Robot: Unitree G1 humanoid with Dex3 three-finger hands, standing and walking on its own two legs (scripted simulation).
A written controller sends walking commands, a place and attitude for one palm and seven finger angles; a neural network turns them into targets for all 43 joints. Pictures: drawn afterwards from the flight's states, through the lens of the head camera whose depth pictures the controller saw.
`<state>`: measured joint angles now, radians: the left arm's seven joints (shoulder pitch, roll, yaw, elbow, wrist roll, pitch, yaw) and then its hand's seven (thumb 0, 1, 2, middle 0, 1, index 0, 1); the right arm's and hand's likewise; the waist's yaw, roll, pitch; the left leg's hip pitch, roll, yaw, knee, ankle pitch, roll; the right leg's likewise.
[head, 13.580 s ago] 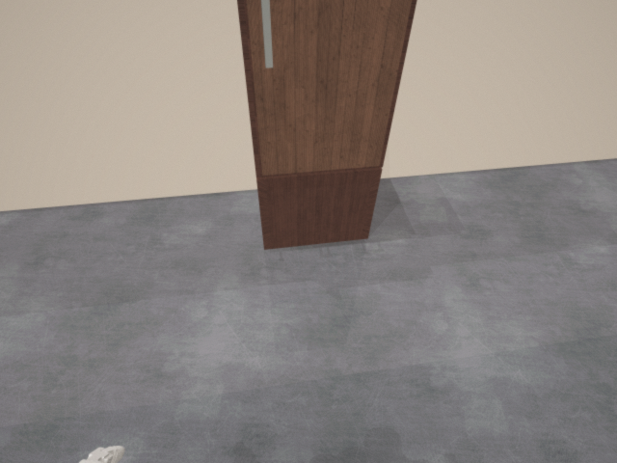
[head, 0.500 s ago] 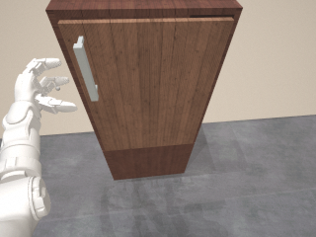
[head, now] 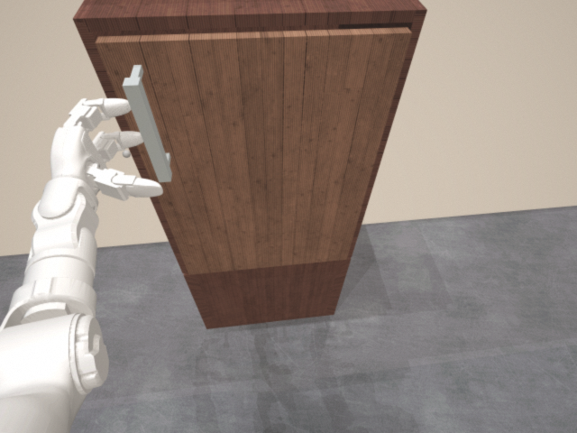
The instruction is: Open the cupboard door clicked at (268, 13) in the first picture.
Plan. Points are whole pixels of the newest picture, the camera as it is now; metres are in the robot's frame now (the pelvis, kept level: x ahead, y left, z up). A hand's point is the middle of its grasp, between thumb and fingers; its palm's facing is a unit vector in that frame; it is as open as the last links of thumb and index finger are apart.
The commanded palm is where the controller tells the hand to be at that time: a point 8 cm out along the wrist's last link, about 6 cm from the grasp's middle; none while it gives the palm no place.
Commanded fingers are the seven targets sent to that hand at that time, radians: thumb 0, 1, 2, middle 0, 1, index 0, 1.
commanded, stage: slide the fingers in behind the handle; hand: left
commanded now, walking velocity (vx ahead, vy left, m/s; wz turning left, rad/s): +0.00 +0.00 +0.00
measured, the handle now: (152, 128) +0.51 +0.20 +0.15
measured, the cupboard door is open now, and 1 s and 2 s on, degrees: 0 0 0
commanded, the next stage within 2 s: close the thumb around the handle in 1.08 s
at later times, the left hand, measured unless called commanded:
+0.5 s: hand (162, 149) +0.46 +0.17 +0.15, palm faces +0.10 -0.99 +0.02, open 14.0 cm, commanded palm +0.43 +0.23 +0.15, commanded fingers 0.00 -0.50 0.30 -0.30 -1.20 -0.30 -1.20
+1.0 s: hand (160, 152) +0.46 +0.17 +0.15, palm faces +0.12 -0.99 +0.02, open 14.0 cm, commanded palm +0.42 +0.22 +0.15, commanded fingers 0.00 -0.50 0.30 -0.30 -1.20 -0.30 -1.20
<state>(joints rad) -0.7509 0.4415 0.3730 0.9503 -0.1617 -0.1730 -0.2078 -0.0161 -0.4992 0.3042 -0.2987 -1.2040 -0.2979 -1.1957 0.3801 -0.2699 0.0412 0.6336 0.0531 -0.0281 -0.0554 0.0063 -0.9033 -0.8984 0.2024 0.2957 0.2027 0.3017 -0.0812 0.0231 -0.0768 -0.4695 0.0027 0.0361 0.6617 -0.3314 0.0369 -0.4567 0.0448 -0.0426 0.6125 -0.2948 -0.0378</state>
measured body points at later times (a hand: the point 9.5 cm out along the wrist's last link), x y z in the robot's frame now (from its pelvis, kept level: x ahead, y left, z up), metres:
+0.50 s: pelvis +0.00 +0.00 +0.00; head +0.04 +0.00 +0.45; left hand +0.45 +0.23 +0.15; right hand +0.07 -0.26 -0.11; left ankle +0.00 +0.09 -0.72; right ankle +0.00 -0.10 -0.72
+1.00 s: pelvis +0.00 -0.01 +0.00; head +0.03 -0.01 +0.45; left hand +0.44 +0.23 +0.15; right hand +0.08 -0.27 -0.11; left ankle +0.00 +0.09 -0.72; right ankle +0.00 -0.10 -0.72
